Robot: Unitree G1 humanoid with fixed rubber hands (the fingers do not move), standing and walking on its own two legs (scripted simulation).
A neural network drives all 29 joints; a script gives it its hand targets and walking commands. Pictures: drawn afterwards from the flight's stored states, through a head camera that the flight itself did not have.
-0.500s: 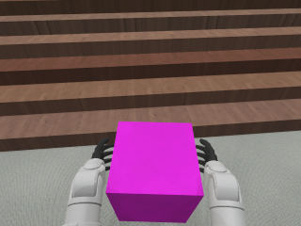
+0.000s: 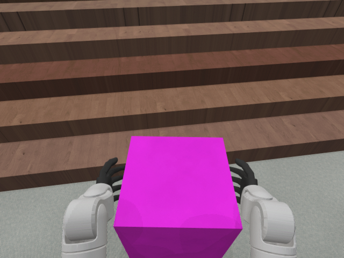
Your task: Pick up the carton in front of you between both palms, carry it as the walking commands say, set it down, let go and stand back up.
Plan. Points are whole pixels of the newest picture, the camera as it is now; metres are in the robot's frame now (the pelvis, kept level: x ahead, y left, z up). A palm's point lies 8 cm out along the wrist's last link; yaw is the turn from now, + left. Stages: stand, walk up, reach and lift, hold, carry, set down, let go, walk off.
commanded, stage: carry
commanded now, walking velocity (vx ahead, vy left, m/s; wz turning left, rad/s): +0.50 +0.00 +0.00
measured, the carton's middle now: (175, 203) +0.28 +0.00 +0.01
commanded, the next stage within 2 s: none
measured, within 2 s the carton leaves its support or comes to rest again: neither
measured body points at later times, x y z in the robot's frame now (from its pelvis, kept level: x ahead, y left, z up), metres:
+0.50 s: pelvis +0.32 -0.02 -0.01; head +0.33 -0.02 +0.44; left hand +0.61 +0.14 +0.10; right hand +0.62 -0.16 +0.10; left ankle +0.46 +0.09 -0.72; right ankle +0.18 -0.11 -0.74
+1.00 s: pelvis +0.62 -0.01 -0.03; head +0.68 -0.02 +0.42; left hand +1.03 +0.14 +0.14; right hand +1.04 -0.16 +0.14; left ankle +0.49 +0.08 -0.72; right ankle +0.73 -0.08 -0.75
